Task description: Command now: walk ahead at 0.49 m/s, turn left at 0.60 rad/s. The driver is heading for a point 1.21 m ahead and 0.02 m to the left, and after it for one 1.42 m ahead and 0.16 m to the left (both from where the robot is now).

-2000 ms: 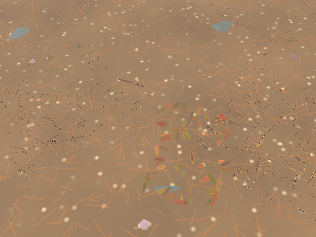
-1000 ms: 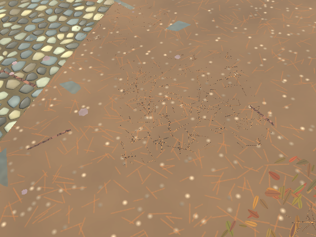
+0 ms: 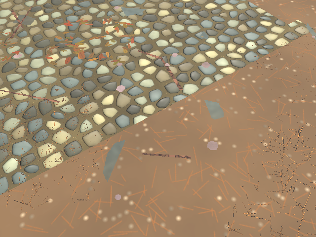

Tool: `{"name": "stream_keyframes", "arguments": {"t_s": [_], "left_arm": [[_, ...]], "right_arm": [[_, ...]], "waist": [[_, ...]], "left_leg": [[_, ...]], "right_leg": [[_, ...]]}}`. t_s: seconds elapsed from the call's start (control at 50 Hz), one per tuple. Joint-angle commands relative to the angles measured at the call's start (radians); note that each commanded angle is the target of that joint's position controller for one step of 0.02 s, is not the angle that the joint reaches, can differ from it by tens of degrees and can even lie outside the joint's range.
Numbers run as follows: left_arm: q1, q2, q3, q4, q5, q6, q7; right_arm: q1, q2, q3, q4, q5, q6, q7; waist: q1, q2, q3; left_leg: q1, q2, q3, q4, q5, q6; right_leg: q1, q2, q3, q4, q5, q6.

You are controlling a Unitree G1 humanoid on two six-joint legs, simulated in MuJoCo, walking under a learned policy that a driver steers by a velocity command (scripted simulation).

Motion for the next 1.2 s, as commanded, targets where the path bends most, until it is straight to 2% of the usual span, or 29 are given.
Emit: {"name": "stream_keyframes", "arguments": {"t_s": [0.02, 0.14, 0.24, 0.28, 0.3, 0.32, 0.34, 0.36, 0.38, 0.4, 0.42, 0.44, 0.48, 0.56, 0.62, 0.68, 0.72, 0.78, 0.8, 0.82, 0.84, 0.86, 0.88, 0.92, 0.94, 0.96, 1.0, 1.14, 1.2], "left_arm": [[0.066, 0.105, 0.029, -0.011, -0.012, -0.039, -0.008], [0.09, 0.107, 0.031, 0.029, -0.011, -0.042, -0.01], [0.167, 0.156, 0.044, 0.071, -0.012, -0.023, 0.003], [0.193, 0.181, 0.046, 0.089, -0.01, -0.005, 0.009], [0.202, 0.192, 0.046, 0.097, -0.008, 0.005, 0.01], [0.197, 0.188, 0.04, 0.093, -0.01, 0.013, 0.01], [0.22, 0.134, 0.021, 0.067, -0.007, 0.012, 0.005], [0.283, 0.026, -0.003, 0.013, -0.023, 0.011, -0.019], [0.136, 0.142, 0.025, 0.009, -0.015, 0.016, -0.009], [0.074, 0.124, 0.022, -0.008, -0.036, 0.007, -0.012], [0.088, 0.101, 0.014, 0.01, -0.04, 0.0, -0.014], [0.116, 0.094, 0.016, 0.036, -0.029, 0.009, -0.018], [0.188, 0.083, 0.019, 0.078, -0.009, 0.04, -0.028], [0.158, 0.049, 0.026, 0.088, -0.009, 0.06, -0.033], [0.068, 0.035, 0.02, 0.058, -0.006, 0.059, -0.035], [-0.025, 0.007, 0.005, 0.025, -0.001, 0.056, -0.041], [-0.028, 0.008, 0.003, 0.016, 0.006, 0.055, -0.042], [0.058, 0.041, 0.015, 0.024, 0.015, 0.05, -0.037], [0.118, 0.056, 0.023, 0.036, 0.016, 0.043, -0.032], [0.212, 0.078, 0.034, 0.056, 0.022, 0.029, -0.025], [0.257, 0.186, 0.063, 0.05, 0.017, 0.019, -0.011], [0.219, 0.277, 0.091, 0.04, -0.017, 0.039, -0.002], [0.18, 0.249, 0.093, 0.012, -0.055, 0.055, -0.004], [0.049, 0.117, 0.055, -0.006, -0.034, 0.082, 0.005], [0.025, 0.096, 0.049, -0.009, -0.034, 0.086, 0.008], [0.015, 0.095, 0.049, -0.01, -0.027, 0.086, 0.008], [0.024, 0.123, 0.058, -0.009, -0.018, 0.077, -0.001], [0.035, 0.163, 0.08, -0.027, -0.01, 0.098, 0.0], [0.031, 0.168, 0.085, -0.034, -0.003, 0.105, -0.003]], "right_arm": [[0.002, -0.032, -0.004, -0.067, -0.006, 0.013, 0.021], [-0.204, 0.009, 0.018, -0.142, -0.001, 0.004, 0.049], [-0.313, -0.002, 0.019, -0.183, -0.013, 0.005, 0.058], [-0.275, -0.015, 0.01, -0.176, -0.022, 0.004, 0.046], [-0.188, -0.028, 0.001, -0.151, -0.025, -0.002, 0.038], [-0.019, -0.048, -0.014, -0.092, -0.031, -0.012, 0.025], [0.139, -0.112, -0.036, -0.053, -0.041, -0.017, 0.005], [0.125, -0.212, -0.053, -0.064, -0.02, -0.013, -0.01], [0.15, -0.189, -0.053, -0.072, 0.003, -0.007, -0.022], [0.091, -0.152, -0.043, -0.049, 0.004, -0.014, -0.032], [0.058, -0.1, -0.029, -0.035, 0.003, -0.026, -0.034], [0.022, -0.067, -0.018, -0.029, 0.004, -0.038, -0.034], [-0.008, -0.022, -0.001, -0.021, 0.008, -0.059, -0.032], [0.003, -0.027, 0.002, 0.012, 0.015, -0.085, -0.036], [-0.012, -0.011, 0.01, 0.018, 0.019, -0.08, -0.047], [0.026, -0.016, 0.012, 0.04, 0.024, -0.068, -0.063], [0.055, -0.028, 0.007, 0.057, 0.022, -0.057, -0.073], [0.032, -0.058, -0.006, 0.056, 0.022, -0.041, -0.086], [0.017, -0.065, -0.01, 0.05, 0.021, -0.034, -0.087], [-0.01, -0.074, -0.014, 0.04, 0.026, -0.028, -0.084], [0.013, -0.04, -0.007, 0.007, 0.023, -0.03, -0.078], [0.093, 0.018, 0.003, -0.028, 0.033, -0.017, -0.067], [0.083, -0.01, 0.008, -0.01, -0.002, -0.007, -0.063], [-0.026, -0.028, -0.001, -0.024, 0.006, -0.001, -0.064], [-0.046, -0.031, -0.003, -0.039, -0.001, 0.009, -0.065], [-0.023, -0.016, 0.0, -0.031, -0.01, 0.025, -0.064], [0.007, 0.009, 0.006, -0.026, -0.004, 0.043, -0.064], [-0.108, -0.008, 0.002, -0.073, 0.009, 0.057, -0.073], [-0.124, -0.011, 0.004, -0.085, 0.017, 0.047, -0.077]], "waist": [[0.011, -0.137, -0.01], [0.031, -0.126, 0.019], [0.061, -0.125, 0.036], [0.04, -0.139, -0.006], [0.002, -0.141, -0.058], [-0.072, -0.104, -0.15], [-0.125, 0.005, -0.274], [-0.053, 0.224, -0.378], [-0.124, 0.03, -0.348], [-0.091, 0.009, -0.21], [-0.047, -0.026, -0.136], [-0.008, -0.035, -0.098], [0.033, -0.001, -0.084], [0.058, 0.003, -0.029], [0.046, 0.03, -0.007], [0.004, 0.037, -0.008], [-0.005, 0.041, -0.027], [0.032, 0.055, -0.065], [0.058, 0.044, -0.097], [0.12, -0.006, -0.142], [0.128, -0.154, -0.214], [0.046, -0.328, -0.337], [0.068, -0.154, -0.354], [0.027, -0.026, -0.088], [0.012, -0.041, -0.052], [0.002, -0.068, -0.062], [-0.004, -0.087, -0.108], [0.053, -0.165, -0.118], [0.062, -0.174, -0.11]], "left_leg": [[-0.16, 0.077, -0.039, -0.009, 0.068, -0.01], [-0.173, 0.086, 0.043, -0.318, 0.309, -0.03], [-0.11, 0.056, 0.133, -0.512, 0.226, 0.015], [-0.021, -0.008, 0.164, -0.55, 0.105, 0.053], [0.083, -0.049, 0.164, -0.58, 0.066, 0.077], [0.295, -0.084, 0.155, -0.654, 0.1, 0.103], [0.57, 0.103, -0.086, -0.689, -0.03, 0.145], [0.828, 0.422, -0.626, -0.795, -0.04, 0.273], [0.774, 0.415, -0.631, -0.857, 0.084, 0.252], [0.653, 0.376, -0.419, -0.848, 0.273, 0.225], [0.518, 0.331, -0.3, -0.863, 0.413, 0.184], [0.435, 0.287, -0.205, -0.885, 0.463, 0.141], [0.339, 0.248, -0.108, -0.94, 0.479, 0.104], [0.324, 0.225, 0.058, -0.952, 0.841, 0.073], [0.328, 0.188, 0.157, -0.942, 0.872, 0.046], [0.386, 0.19, 0.201, -0.9, 0.899, 0.044], [0.451, 0.211, 0.207, -0.835, 0.952, 0.044], [0.479, 0.238, 0.209, -0.646, 1.108, 0.04], [0.469, 0.233, 0.21, -0.524, 1.076, 0.036], [0.415, 0.193, 0.23, -0.319, 0.915, 0.007], [0.208, 0.093, 0.242, -0.019, 0.393, -0.038], [-0.068, -0.113, 0.119, 0.276, -0.312, -0.08], [-0.094, -0.023, -0.022, 0.292, -0.269, -0.084], [-0.129, 0.036, -0.012, 0.163, -0.158, -0.096], [-0.106, 0.053, -0.013, 0.075, -0.118, -0.104], [-0.059, 0.043, 0.001, 0.04, -0.087, -0.111], [-0.026, 0.026, 0.008, -0.021, -0.066, -0.122], [-0.064, 0.022, -0.021, -0.253, -0.033, -0.139], [-0.032, 0.002, -0.028, -0.334, -0.053, -0.128]], "right_leg": [[0.095, -0.297, 0.236, -0.299, 0.091, -0.136], [0.113, -0.241, -0.006, -0.305, 0.239, -0.101], [0.241, -0.28, -0.074, -0.247, 0.388, -0.073], [0.305, -0.29, -0.106, -0.098, 0.707, -0.064], [0.309, -0.29, -0.117, 0.043, 0.822, -0.062], [0.238, -0.267, -0.142, 0.257, 0.782, -0.045], [0.024, -0.243, -0.139, 0.54, 0.43, -0.024], [-0.373, -0.061, -0.08, 0.87, -0.391, 0.031], [-0.447, -0.053, 0.086, 0.944, -0.307, 0.02], [-0.465, -0.09, 0.123, 0.916, -0.196, 0.004], [-0.402, -0.11, 0.141, 0.829, -0.148, -0.004], [-0.343, -0.125, 0.156, 0.763, -0.131, -0.004], [-0.249, -0.117, 0.164, 0.717, -0.1, 0.007], [-0.293, -0.077, 0.145, 0.65, 0.003, 0.03], [-0.307, -0.069, 0.094, 0.499, 0.114, 0.034], [-0.28, -0.047, 0.035, 0.31, 0.178, 0.024], [-0.261, -0.023, 0.009, 0.245, 0.155, 0.004], [-0.167, 0.033, -0.015, 0.191, 0.023, -0.052], [-0.103, 0.05, -0.006, 0.14, 0.018, -0.077], [0.02, 0.043, 0.028, 0.007, 0.175, -0.11], [0.218, -0.161, 0.282, 0.031, 0.686, -0.181], [0.41, -0.391, 0.665, 0.013, 1.073, -0.403], [0.341, -0.389, 0.625, -0.041, 0.833, -0.415], [0.074, -0.279, 0.491, -0.135, 0.44, -0.323], [0.012, -0.224, 0.442, -0.154, 0.38, -0.277], [-0.026, -0.184, 0.404, -0.158, 0.369, -0.252], [-0.026, -0.151, 0.38, -0.144, 0.401, -0.23], [0.007, -0.123, 0.504, -0.182, -0.062, -0.182], [0.012, -0.124, 0.561, -0.17, -0.077, -0.176]]}}
Velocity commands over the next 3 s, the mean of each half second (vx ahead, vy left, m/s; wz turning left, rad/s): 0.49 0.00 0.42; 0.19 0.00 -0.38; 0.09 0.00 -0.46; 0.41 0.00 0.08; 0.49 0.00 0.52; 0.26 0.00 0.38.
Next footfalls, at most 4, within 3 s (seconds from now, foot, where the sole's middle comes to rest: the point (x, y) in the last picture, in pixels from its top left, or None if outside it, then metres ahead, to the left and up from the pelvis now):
0.32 left None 0.33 0.14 -0.78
0.82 right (161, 216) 0.56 0.04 -0.78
1.34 left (117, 219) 0.55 0.22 -0.78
1.80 right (179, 198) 0.64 -0.04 -0.78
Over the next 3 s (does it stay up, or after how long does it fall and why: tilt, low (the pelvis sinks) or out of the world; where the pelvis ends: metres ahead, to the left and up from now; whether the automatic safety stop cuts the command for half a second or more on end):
stays up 1.14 0.01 0.00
